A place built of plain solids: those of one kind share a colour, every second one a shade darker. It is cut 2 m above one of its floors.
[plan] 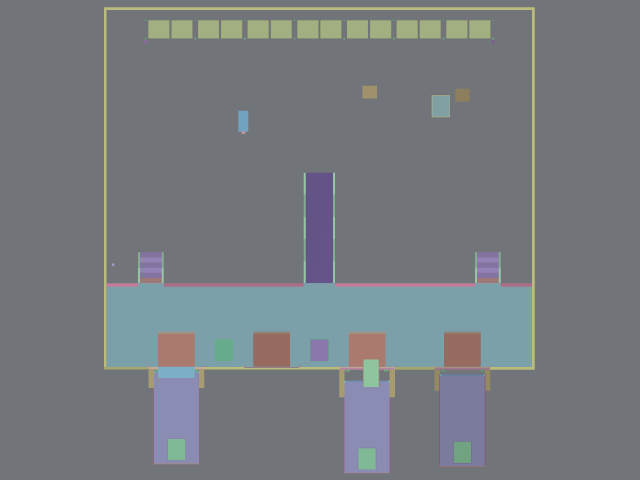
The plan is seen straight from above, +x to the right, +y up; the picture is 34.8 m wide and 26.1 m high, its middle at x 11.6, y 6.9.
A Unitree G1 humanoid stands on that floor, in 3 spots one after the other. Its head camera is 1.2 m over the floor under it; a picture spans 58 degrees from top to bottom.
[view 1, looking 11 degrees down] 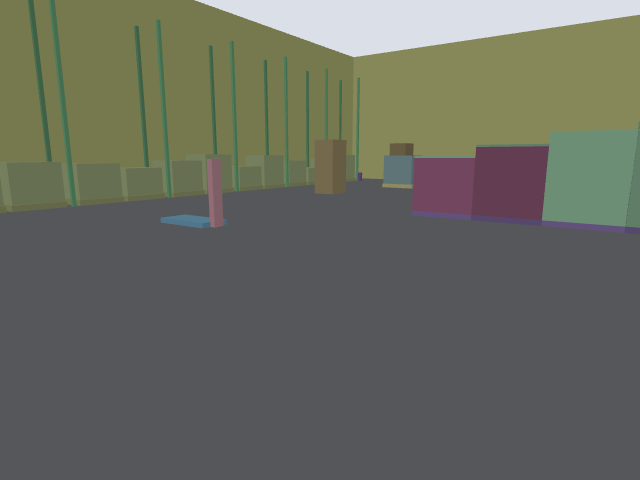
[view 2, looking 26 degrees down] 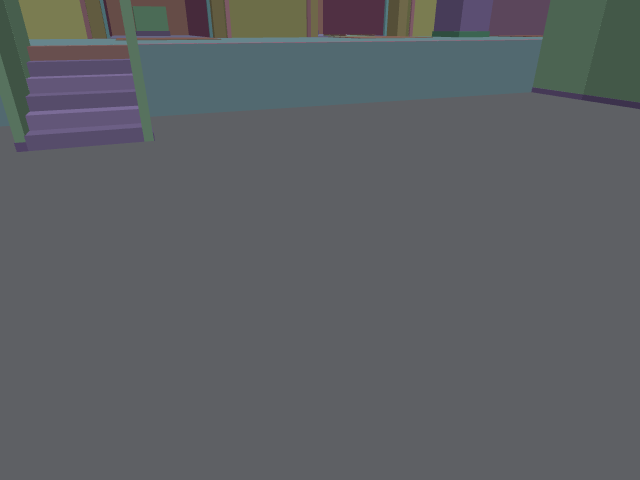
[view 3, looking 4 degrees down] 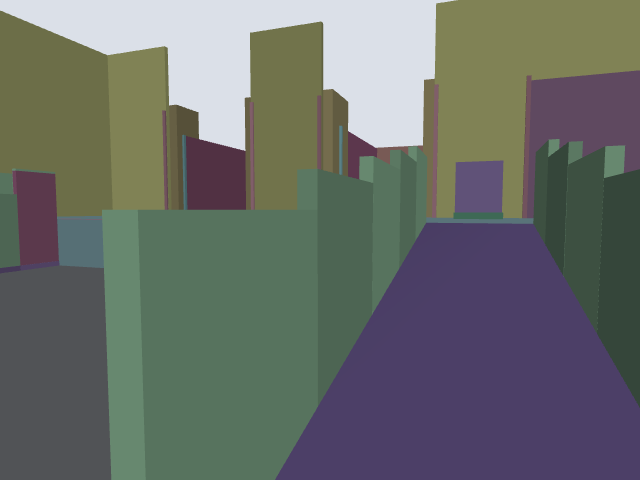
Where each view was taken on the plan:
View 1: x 2.40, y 7.04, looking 35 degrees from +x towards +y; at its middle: ground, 6.29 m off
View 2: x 20.13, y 11.76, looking -112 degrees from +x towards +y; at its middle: ground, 2.74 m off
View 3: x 11.57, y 11.36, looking -70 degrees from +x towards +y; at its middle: dock_south_cheek_whole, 2.17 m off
